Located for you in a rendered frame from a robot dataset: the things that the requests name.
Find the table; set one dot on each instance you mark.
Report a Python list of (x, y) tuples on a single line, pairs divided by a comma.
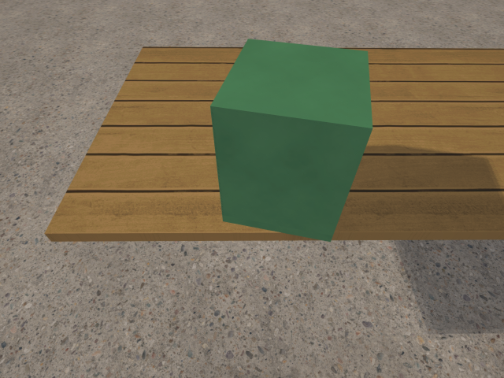
[(433, 168)]

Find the carton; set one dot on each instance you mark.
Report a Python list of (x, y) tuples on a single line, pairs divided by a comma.
[(290, 125)]

